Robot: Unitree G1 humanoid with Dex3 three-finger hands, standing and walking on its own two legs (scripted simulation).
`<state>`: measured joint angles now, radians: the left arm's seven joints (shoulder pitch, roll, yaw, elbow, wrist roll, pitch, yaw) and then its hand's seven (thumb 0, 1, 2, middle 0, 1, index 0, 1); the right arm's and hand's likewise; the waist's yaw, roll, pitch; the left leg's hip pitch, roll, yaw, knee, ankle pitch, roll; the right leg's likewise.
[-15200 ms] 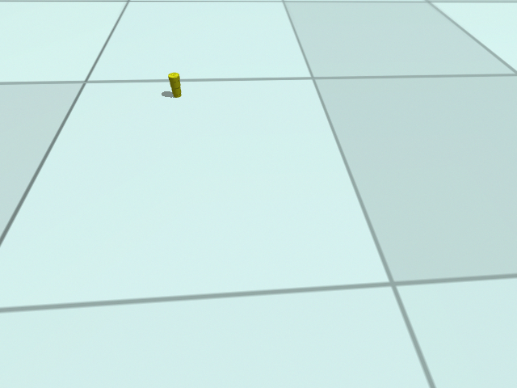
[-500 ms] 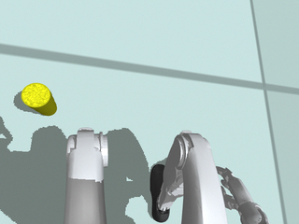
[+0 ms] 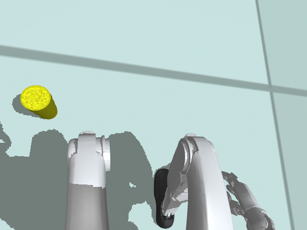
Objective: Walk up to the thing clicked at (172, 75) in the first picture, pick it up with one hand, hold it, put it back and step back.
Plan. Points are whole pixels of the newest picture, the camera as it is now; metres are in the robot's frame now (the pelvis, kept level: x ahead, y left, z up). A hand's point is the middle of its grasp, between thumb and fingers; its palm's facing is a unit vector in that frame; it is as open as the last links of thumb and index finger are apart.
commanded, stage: go down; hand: left
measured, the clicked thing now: (43, 105) +0.42 +0.33 -0.27
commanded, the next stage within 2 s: none
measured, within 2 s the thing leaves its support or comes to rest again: neither
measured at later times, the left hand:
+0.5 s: hand out of the picture +0.30 +0.52 +0.03, palm faces +0.48 -0.88 -0.02, open 17.6 cm
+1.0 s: hand out of the picture +0.31 +0.51 +0.03, palm faces +0.47 -0.88 -0.02, open 17.7 cm
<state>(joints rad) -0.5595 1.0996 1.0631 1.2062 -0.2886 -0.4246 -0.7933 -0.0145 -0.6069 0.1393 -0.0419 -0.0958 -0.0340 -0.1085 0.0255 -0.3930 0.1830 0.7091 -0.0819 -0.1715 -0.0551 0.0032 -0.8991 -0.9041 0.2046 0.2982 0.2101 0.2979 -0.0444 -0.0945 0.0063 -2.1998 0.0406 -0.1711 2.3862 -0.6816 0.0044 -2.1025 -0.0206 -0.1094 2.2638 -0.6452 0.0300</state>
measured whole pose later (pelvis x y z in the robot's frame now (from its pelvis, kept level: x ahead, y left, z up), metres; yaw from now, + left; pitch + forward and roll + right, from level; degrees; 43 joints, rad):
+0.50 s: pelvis +0.00 +0.00 +0.00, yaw +0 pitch +27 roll -10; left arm -0.56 1.09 1.06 1.22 -0.28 -0.43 -0.79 -0.01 -0.61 0.12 -0.04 -0.08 -0.04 -0.09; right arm 0.02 -0.39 0.18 0.71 -0.08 -0.17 -0.06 0.00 -0.90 -0.90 0.20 0.30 0.21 0.30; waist -0.05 -0.09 0.00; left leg -2.19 0.04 -0.17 2.38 -0.68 0.00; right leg -2.10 -0.02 -0.11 2.26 -0.64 0.03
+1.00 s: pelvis +0.00 +0.00 +0.00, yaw +0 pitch +27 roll -10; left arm -0.56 1.07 1.05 1.19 -0.29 -0.43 -0.78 -0.02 -0.61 0.12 -0.04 -0.08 -0.03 -0.09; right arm 0.03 -0.39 0.18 0.71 -0.08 -0.16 -0.05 0.00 -0.90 -0.90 0.20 0.30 0.21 0.30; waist -0.05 -0.09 0.00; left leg -2.19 0.04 -0.17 2.38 -0.68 0.00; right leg -2.10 -0.02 -0.11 2.26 -0.65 0.03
